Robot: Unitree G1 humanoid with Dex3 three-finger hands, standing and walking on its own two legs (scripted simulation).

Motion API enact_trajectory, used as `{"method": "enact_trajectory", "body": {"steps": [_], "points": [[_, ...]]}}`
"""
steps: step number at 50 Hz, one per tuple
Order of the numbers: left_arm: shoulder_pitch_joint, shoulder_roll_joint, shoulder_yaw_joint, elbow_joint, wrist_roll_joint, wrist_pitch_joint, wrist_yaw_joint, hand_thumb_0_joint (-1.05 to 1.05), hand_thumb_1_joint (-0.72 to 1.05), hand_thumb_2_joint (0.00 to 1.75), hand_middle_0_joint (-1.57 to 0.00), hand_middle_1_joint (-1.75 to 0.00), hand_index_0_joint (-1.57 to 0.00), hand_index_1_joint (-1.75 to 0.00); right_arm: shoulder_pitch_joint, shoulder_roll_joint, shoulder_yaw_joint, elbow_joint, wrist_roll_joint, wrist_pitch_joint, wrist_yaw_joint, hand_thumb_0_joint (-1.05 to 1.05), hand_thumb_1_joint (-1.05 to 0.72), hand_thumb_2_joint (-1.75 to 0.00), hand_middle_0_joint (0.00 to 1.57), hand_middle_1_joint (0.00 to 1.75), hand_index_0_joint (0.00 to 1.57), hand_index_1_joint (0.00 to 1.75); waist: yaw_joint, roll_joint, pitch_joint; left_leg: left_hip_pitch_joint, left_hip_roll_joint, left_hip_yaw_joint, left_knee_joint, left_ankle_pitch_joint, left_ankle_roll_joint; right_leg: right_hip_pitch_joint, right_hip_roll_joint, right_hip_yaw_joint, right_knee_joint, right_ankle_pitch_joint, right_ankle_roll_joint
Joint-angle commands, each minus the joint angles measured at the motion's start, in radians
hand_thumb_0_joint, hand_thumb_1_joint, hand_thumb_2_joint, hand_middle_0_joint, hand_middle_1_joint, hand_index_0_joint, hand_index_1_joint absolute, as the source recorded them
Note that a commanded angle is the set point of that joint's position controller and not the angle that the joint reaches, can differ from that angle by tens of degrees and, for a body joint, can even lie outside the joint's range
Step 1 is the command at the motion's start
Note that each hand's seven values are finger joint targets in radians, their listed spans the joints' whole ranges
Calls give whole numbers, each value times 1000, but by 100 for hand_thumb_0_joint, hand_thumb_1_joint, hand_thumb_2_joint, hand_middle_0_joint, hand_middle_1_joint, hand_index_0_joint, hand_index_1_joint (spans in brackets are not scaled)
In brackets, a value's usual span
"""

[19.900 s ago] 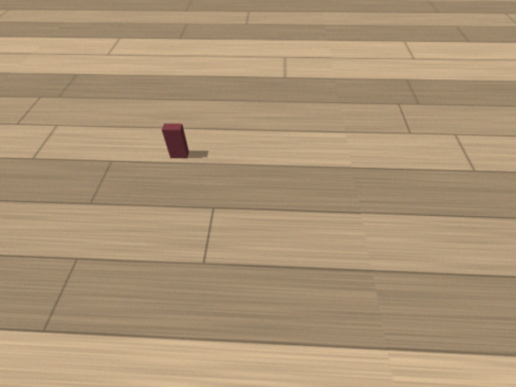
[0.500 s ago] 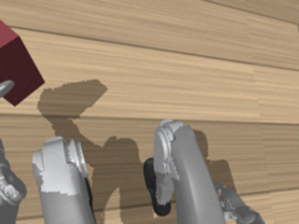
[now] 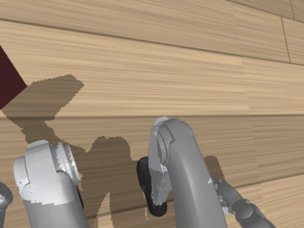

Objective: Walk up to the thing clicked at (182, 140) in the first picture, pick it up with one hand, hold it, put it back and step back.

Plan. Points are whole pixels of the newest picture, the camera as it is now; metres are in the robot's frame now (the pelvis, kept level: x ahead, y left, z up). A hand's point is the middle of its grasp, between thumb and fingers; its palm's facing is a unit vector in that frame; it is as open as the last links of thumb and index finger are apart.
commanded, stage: lower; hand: left
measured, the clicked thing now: out of the picture +0.47 +0.30 -0.12
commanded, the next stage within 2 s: loosen in 1.48 s
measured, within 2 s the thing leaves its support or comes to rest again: rests again in 1.50 s
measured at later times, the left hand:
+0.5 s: hand out of the picture +0.46 +0.35 -0.14, palm faces +0.51 -0.86 -0.02, open 9.6 cm
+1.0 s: hand out of the picture +0.46 +0.35 -0.16, palm faces +0.51 -0.86 -0.01, open 9.6 cm
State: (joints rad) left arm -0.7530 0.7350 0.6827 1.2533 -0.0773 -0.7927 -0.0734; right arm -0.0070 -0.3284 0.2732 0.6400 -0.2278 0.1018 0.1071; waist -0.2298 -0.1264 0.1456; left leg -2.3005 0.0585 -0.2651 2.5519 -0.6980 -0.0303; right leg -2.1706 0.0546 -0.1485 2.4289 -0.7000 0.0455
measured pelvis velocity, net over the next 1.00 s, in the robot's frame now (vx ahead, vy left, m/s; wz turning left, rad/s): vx -0.01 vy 0.01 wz -0.06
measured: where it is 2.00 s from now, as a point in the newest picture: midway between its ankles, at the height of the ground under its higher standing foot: (117, 209)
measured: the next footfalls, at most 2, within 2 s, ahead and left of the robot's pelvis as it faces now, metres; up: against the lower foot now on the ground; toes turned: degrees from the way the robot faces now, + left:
none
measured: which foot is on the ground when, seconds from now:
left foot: down 0.00-1.00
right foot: down 0.00-1.00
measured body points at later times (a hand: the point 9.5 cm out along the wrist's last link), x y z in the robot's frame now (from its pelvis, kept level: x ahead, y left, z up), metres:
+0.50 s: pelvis -0.01 +0.01 -0.01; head +0.24 +0.15 +0.34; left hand +0.42 +0.39 -0.14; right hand +0.12 -0.26 -0.07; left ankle +0.07 +0.14 -0.27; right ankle +0.11 -0.12 -0.27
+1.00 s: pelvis -0.01 +0.01 -0.01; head +0.24 +0.16 +0.32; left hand +0.43 +0.39 -0.16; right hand +0.13 -0.26 -0.06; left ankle +0.07 +0.14 -0.27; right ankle +0.11 -0.12 -0.27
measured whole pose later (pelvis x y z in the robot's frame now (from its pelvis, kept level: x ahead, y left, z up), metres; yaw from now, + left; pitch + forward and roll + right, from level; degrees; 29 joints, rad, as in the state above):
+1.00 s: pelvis -0.01 +0.01 -0.01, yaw -4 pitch +17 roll -15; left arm -0.76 0.92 0.70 1.42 -0.07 -0.93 -0.03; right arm -0.11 -0.37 0.46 0.55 -0.32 0.11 0.11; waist -0.27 -0.24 0.28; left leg -2.27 0.06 -0.35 2.63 -0.71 -0.02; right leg -2.10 0.09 -0.21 2.43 -0.67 0.07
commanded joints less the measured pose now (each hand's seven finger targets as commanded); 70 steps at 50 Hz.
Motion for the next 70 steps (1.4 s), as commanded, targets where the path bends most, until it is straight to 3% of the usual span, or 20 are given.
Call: {"method": "enact_trajectory", "body": {"steps": [1,9,12,13,16,18,21,25,32,36,37,70], "points": [[-233,297,32,-151,-10,-97,8,0,-5,122,-138,-148,-142,-147,122,-310,-68,-21,-20,5,-13,0,-92,-90,20,30,20,30,-28,407,-645,445,28,83,-262,158,22,334,33,-94,-210,212,-60],[-223,322,18,-127,-9,-126,7,0,-3,119,-136,-144,-139,-143,94,-329,-30,-30,-44,10,-11,0,-92,-90,20,30,20,30,-54,442,-630,486,37,63,-240,214,15,352,38,-112,-192,264,-59],[-240,335,17,-113,-11,-133,13,0,-3,121,-137,-145,-141,-144,80,-338,-17,-40,-49,8,-11,0,-92,-90,20,30,20,30,-70,427,-602,463,38,55,-234,191,19,345,39,-118,-195,254,-56],[-222,351,28,-114,-11,-137,12,0,-1,120,-138,-145,-142,-144,69,-341,-16,-40,-50,9,-12,0,-92,-90,20,30,20,30,-56,438,-590,472,40,54,-239,187,16,334,39,-120,-191,244,-59],[-224,357,22,-93,-9,-145,14,0,-1,121,-139,-145,-142,-144,57,-353,-5,-46,-56,12,-11,0,-92,-90,20,30,20,30,-73,452,-565,472,43,44,-242,173,12,323,40,-132,-183,234,-60],[-208,366,27,-77,-12,-149,14,0,0,121,-139,-146,-142,-145,44,-354,4,-54,-59,12,-12,0,-92,-90,20,30,20,30,-68,442,-558,468,43,41,-240,165,13,327,43,-136,-184,230,-59],[-203,369,30,-63,-17,-156,14,0,-1,121,-138,-145,-141,-144,44,-360,16,-60,-65,13,-13,0,-92,-90,20,30,20,30,-76,442,-565,481,45,36,-232,197,14,350,44,-138,-182,261,-55],[-216,388,20,-44,-14,-170,15,0,0,122,-138,-146,-142,-145,27,-364,29,-68,-71,14,-14,0,-92,-90,20,30,20,30,-89,427,-530,442,45,32,-228,147,17,349,47,-144,-189,230,-53],[-200,415,38,-20,-17,-181,21,0,-1,120,-137,-143,-141,-142,15,-367,49,-78,-82,15,-16,0,-91,-90,20,30,20,30,-91,415,-537,449,49,26,-213,178,18,380,54,-146,-189,262,-49],[-203,432,25,-24,-6,-188,24,0,-2,117,-136,-141,-139,-140,-5,-372,55,-80,-88,16,-17,0,-91,-90,20,30,20,30,-87,447,-519,460,53,23,-219,169,13,365,55,-150,-182,253,-52],[-220,439,29,-22,-5,-191,25,0,0,119,-138,-143,-141,-141,-1,-376,56,-84,-86,18,-16,0,-91,-90,20,30,20,30,-98,447,-516,466,53,15,-226,166,12,358,55,-159,-178,247,-52],[-204,468,5,56,-6,-239,52,0,5,119,-136,-141,-140,-139,-79,-393,114,-117,-117,26,-20,0,-90,-90,20,30,20,30,-124,448,-459,480,66,-17,-216,168,8,374,70,-194,-179,260,-46]]}}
